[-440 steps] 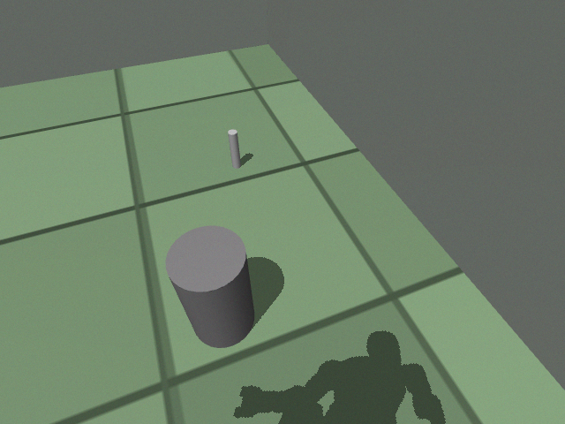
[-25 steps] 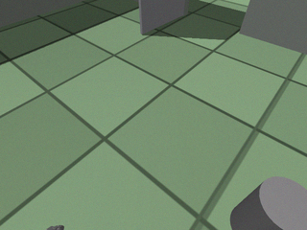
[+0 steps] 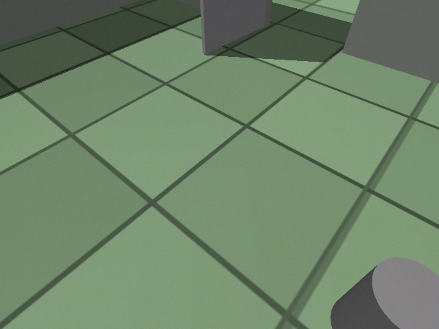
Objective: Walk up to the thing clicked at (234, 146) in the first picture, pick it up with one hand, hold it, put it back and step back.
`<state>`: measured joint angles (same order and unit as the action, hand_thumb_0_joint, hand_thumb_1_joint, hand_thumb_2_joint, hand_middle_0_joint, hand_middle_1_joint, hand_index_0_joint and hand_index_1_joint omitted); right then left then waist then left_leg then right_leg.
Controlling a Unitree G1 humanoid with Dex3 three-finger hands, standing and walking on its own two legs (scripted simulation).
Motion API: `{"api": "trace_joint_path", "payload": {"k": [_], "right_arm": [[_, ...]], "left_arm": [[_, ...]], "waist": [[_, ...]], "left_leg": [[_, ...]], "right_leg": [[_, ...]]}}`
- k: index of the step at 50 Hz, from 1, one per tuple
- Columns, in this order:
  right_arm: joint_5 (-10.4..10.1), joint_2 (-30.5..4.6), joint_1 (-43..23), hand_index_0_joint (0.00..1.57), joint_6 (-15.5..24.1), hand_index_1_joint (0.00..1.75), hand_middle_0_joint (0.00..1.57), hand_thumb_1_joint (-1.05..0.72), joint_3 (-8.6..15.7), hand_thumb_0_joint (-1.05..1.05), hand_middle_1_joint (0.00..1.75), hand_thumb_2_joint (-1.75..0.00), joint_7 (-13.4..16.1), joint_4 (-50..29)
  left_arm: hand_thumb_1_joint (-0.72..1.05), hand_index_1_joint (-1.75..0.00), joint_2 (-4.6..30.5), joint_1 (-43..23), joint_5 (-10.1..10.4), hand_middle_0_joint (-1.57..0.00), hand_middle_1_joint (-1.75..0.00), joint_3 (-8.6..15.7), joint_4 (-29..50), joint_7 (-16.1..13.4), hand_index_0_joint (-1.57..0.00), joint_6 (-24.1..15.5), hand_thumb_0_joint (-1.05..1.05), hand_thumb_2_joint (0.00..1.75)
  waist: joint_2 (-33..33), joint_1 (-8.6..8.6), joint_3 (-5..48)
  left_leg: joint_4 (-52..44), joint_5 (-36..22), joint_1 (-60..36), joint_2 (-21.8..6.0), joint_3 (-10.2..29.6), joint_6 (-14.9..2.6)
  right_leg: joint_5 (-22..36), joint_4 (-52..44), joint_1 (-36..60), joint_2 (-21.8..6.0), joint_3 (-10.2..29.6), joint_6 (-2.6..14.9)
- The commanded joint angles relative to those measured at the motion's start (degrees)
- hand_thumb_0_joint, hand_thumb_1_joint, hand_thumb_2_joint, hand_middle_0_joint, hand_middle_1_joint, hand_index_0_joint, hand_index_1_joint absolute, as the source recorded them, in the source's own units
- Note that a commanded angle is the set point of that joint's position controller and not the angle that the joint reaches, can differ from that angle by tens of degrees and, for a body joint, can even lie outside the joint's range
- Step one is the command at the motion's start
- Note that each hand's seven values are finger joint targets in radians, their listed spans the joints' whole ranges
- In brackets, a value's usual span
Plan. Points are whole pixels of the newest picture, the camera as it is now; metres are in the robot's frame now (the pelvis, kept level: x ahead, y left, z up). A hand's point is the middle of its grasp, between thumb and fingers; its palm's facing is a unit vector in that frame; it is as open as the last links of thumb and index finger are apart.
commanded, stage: stand
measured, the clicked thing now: out of the picture +0.78 -1.31 -0.67
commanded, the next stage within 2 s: none
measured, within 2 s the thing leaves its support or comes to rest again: neither
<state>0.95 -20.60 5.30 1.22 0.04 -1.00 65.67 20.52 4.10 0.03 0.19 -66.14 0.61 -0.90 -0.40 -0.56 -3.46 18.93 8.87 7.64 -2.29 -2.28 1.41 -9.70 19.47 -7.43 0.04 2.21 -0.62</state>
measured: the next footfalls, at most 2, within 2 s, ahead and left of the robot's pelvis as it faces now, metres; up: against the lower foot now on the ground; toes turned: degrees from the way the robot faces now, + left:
none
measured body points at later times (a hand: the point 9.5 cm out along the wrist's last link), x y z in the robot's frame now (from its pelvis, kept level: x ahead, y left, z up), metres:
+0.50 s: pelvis +0.01 +0.01 +0.00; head +0.02 +0.00 +0.45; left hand +0.08 +0.31 -0.13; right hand +0.09 -0.29 -0.13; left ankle +0.02 +0.13 -0.75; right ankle +0.01 -0.13 -0.75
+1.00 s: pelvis +0.02 +0.00 +0.00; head +0.04 +0.00 +0.45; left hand +0.09 +0.31 -0.13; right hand +0.10 -0.30 -0.13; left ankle +0.02 +0.13 -0.75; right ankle +0.01 -0.13 -0.75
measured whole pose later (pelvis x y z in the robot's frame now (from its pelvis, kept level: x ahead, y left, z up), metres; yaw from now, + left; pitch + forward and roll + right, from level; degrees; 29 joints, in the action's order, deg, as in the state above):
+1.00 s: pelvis +0.02 +0.00 +0.00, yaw +1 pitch -2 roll +0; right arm 0.8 -20.3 4.8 0.6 0.3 -0.8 65.9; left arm 20.2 5.5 -0.1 -0.1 -65.2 0.1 -0.7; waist -0.4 -0.3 -3.3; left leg 18.1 9.9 6.7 -1.6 -1.4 1.1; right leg -10.9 18.1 -5.8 -0.7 1.2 -1.0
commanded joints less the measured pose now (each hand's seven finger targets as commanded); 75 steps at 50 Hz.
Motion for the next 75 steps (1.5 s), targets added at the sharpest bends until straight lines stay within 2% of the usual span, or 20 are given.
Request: {"api": "trace_joint_path", "payload": {"k": [1, 8, 10, 15, 24, 27, 34, 41, 42, 48, 53, 63, 65, 67, 71, 75], "right_arm": [[-0.35, -12.38, -3.1, 0.2, 1.12, 0.3, 0.2, -0.9, 2.54, 0.0, 0.3, -0.9, 0.97, -3.28], [-0.29, -12.05, -2.97, 0.2, 0.83, 0.3, 0.2, -0.9, 2.64, 0.0, 0.3, -0.9, 1.0, -2.96], [-0.37, -12.11, -3.08, 0.2, 0.87, 0.3, 0.2, -0.9, 2.62, 0.0, 0.3, -0.9, 0.96, -2.92], [-0.46, -11.96, -3.25, 0.2, 0.8, 0.3, 0.2, -0.9, 2.58, 0.0, 0.3, -0.9, 1.03, -2.87], [-0.37, -12.18, -3.28, 0.2, 0.71, 0.3, 0.2, -0.9, 2.57, 0.0, 0.3, -0.9, 1.05, -3.07], [-0.46, -11.6, -3.08, 0.2, 0.69, 0.3, 0.2, -0.9, 2.39, 0.0, 0.3, -0.9, 0.98, -3.18], [-0.48, -12.04, -2.97, 0.2, 0.62, 0.3, 0.2, -0.9, 2.43, 0.0, 0.3, -0.9, 1.06, -3.29], [-0.52, -12.05, -3.07, 0.2, 0.67, 0.3, 0.2, -0.9, 2.4, 0.0, 0.3, -0.9, 1.17, -3.26], [-0.49, -11.87, -2.66, 0.2, 0.61, 0.3, 0.2, -0.9, 2.39, 0.0, 0.3, -0.9, 1.18, -3.27], [-0.5, -11.72, -2.26, 0.2, 0.58, 0.3, 0.2, -0.9, 2.43, 0.0, 0.3, -0.9, 1.22, -3.17], [-0.56, -11.3, -2.31, 0.2, 0.32, 0.3, 0.2, -0.9, 2.38, 0.0, 0.3, -0.9, 1.26, -3.37], [-0.62, -11.9, -2.78, 0.2, 0.41, 0.3, 0.2, -0.9, 2.48, 0.0, 0.3, -0.9, 1.36, -4.07], [-0.61, -11.92, -2.66, 0.2, 0.31, 0.3, 0.2, -0.9, 2.47, 0.0, 0.3, -0.9, 1.36, -4.08], [-0.55, -11.72, -2.51, 0.2, 0.27, 0.3, 0.2, -0.9, 2.46, 0.0, 0.3, -0.9, 1.32, -4.2], [-0.48, -11.73, -2.52, 0.2, 0.47, 0.3, 0.2, -0.9, 2.29, 0.0, 0.3, -0.9, 1.36, -4.24], [-0.55, -11.65, -2.05, 0.2, 0.32, 0.3, 0.2, -0.9, 2.37, 0.0, 0.3, -0.9, 1.29, -4.18]], "left_arm": [[0.9, -0.3, 12.0, -2.2, -0.37, -0.2, -0.3, 2.14, 3.3, -0.69, -0.2, -1.41, 0.0, 0.9], [0.9, -0.3, 12.34, -1.53, -0.33, -0.2, -0.3, 2.16, 3.16, -0.9, -0.2, -1.33, 0.0, 0.9], [0.9, -0.3, 12.19, -1.56, -0.33, -0.2, -0.3, 2.1, 3.25, -0.95, -0.2, -1.34, 0.0, 0.9], [0.9, -0.3, 12.02, -0.92, -0.32, -0.2, -0.3, 2.09, 3.27, -0.96, -0.2, -1.23, 0.0, 0.9], [0.9, -0.3, 11.84, -0.57, -0.36, -0.2, -0.3, 2.1, 3.63, -0.91, -0.2, -0.93, 0.0, 0.9], [0.9, -0.3, 12.26, -0.52, -0.36, -0.2, -0.3, 2.15, 3.66, -0.96, -0.2, -1.06, 0.0, 0.9], [0.9, -0.3, 12.1, -0.27, -0.51, -0.2, -0.3, 2.24, 3.98, -1.03, -0.2, -0.99, 0.0, 0.9], [0.9, -0.3, 11.61, 0.03, -0.34, -0.2, -0.3, 2.08, 3.93, -1.05, -0.2, -1.0, 0.0, 0.9], [0.9, -0.3, 11.78, -0.12, -0.37, -0.2, -0.3, 2.09, 3.98, -1.05, -0.2, -0.99, 0.0, 0.9], [0.9, -0.3, 12.09, -0.42, -0.3, -0.2, -0.3, 2.13, 4.15, -1.19, -0.2, -1.04, 0.0, 0.9], [0.9, -0.3, 12.24, -0.18, -0.37, -0.2, -0.3, 2.25, 4.15, -1.29, -0.2, -0.9, 0.0, 0.9], [0.9, -0.3, 11.9, -0.02, -0.46, -0.2, -0.3, 2.39, 4.38, -1.32, -0.2, -0.97, 0.0, 0.9], [0.9, -0.3, 11.79, 0.17, -0.47, -0.2, -0.3, 2.34, 4.38, -1.29, -0.2, -0.91, 0.0, 0.9], [0.9, -0.3, 12.05, -0.15, -0.53, -0.2, -0.3, 2.38, 4.59, -1.34, -0.2, -1.0, 0.0, 0.9], [0.9, -0.3, 11.97, 0.21, -0.48, -0.2, -0.3, 2.42, 4.43, -1.18, -0.2, -0.77, 0.0, 0.9], [0.9, -0.3, 11.95, 0.39, -0.52, -0.2, -0.3, 2.39, 4.37, -1.27, -0.2, -0.84, 0.0, 0.9]], "waist": [[0.59, 0.28, 6.05], [0.68, 0.12, 6.15], [0.39, 0.11, 6.23], [0.19, 0.19, 5.65], [-0.58, 0.38, 4.49], [1.06, 0.22, 4.9], [0.43, 0.29, 5.65], [1.0, 0.57, 5.86], [1.09, 0.48, 6.01], [0.36, 0.11, 6.81], [1.26, 0.09, 5.82], [0.76, 0.43, 6.1], [0.26, 0.36, 5.29], [0.97, 0.2, 5.89], [-0.62, 0.43, 5.21], [1.45, 0.42, 4.83]], "left_leg": [[-3.68, -2.1, -2.87, -6.21, 6.14, -2.06], [-3.76, -2.47, -2.98, -6.04, 5.92, -2.35], [-3.62, -4.81, -3.73, -6.2, 6.06, -2.12], [-3.7, -4.88, -3.36, -6.1, 6.03, -2.21], [-4.43, -1.36, -1.66, -5.79, 6.15, -2.11], [-4.09, -4.24, -2.05, -5.69, 6.27, -2.04], [-3.74, -2.91, -2.99, -5.74, 6.16, -2.27], [-3.13, -7.61, -3.69, -5.82, 6.23, -2.06], [-3.04, -6.88, -3.23, -5.73, 5.95, -2.18], [-2.17, -10.88, -4.13, -5.8, 5.71, -1.97], [-2.88, -8.97, -3.81, -5.68, 5.73, -1.86], [-2.35, -10.53, -5.16, -6.0, 5.75, -2.27], [-2.79, -8.44, -4.57, -5.66, 5.54, -2.12], [-2.45, -9.47, -4.76, -5.93, 5.81, -2.2], [-3.16, -7.43, -3.64, -5.6, 5.61, -2.15], [-3.45, -6.69, -3.46, -5.63, 6.04, -2.25]], "right_leg": [[4.24, -3.96, -0.6, -6.74, 4.91, 1.48], [5.09, -4.07, -0.45, -6.98, 4.62, 1.45], [5.9, -3.83, -0.58, -6.93, 4.42, 1.5], [6.24, -3.71, -0.22, -7.0, 4.32, 1.54], [3.22, -4.13, -0.44, -7.07, 4.25, 1.58], [4.97, -3.89, 0.16, -7.07, 3.84, 1.5], [4.68, -3.98, -0.26, -7.26, 3.83, 1.49], [7.41, -3.48, 0.5, -7.21, 3.28, 1.46], [7.12, -3.77, 0.64, -7.39, 3.45, 1.48], [11.7, -3.24, 2.3, -7.65, 3.42, 1.72], [9.63, -3.46, 1.61, -7.22, 2.92, 1.57], [11.25, -3.57, 1.85, -7.48, 3.01, 1.5], [9.3, -4.35, 0.99, -7.35, 3.17, 1.38], [10.57, -3.78, 1.76, -7.47, 2.99, 1.54], [8.57, -4.47, 1.65, -7.49, 3.37, 1.47], [6.99, -4.61, 1.22, -7.25, 2.88, 1.36]]}}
